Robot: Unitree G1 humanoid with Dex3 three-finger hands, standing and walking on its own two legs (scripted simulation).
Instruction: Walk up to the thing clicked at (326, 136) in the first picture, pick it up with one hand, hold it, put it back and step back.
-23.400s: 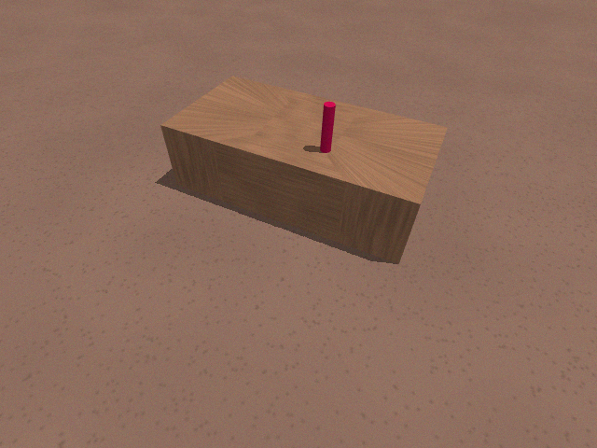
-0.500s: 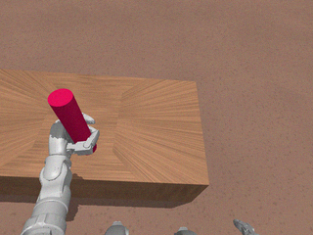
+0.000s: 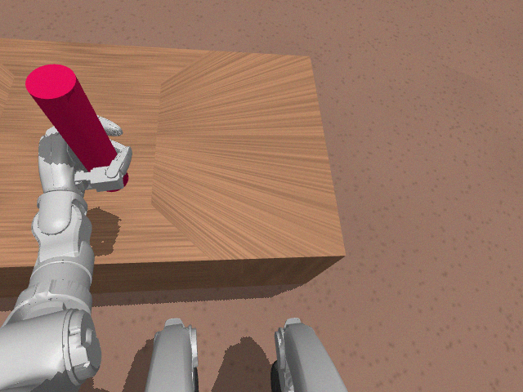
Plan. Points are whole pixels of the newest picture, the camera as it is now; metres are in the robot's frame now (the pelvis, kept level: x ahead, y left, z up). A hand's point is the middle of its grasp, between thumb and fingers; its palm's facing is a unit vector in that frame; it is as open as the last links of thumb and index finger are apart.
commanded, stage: crouch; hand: left
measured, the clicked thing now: (89, 141) +0.48 +0.21 +0.05
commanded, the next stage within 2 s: lower in 0.54 s
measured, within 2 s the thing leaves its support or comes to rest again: rests again in 1.96 s
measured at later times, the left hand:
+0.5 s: hand (119, 154) +0.51 +0.20 -0.04, palm faces +0.12 -0.99 -0.02, open 6.2 cm
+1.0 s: hand (131, 164) +0.53 +0.20 -0.10, palm faces +0.11 -0.99 -0.03, open 6.2 cm
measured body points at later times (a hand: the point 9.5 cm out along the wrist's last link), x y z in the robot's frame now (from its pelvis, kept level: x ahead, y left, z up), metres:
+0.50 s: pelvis -0.02 +0.00 -0.05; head +0.18 +0.04 +0.35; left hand +0.50 +0.26 -0.04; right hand +0.03 -0.26 -0.17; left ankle +0.05 +0.13 -0.57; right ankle +0.03 -0.14 -0.57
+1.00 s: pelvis -0.02 +0.00 -0.11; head +0.20 +0.04 +0.28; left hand +0.52 +0.25 -0.10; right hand +0.02 -0.27 -0.22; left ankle +0.05 +0.13 -0.57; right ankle +0.03 -0.14 -0.57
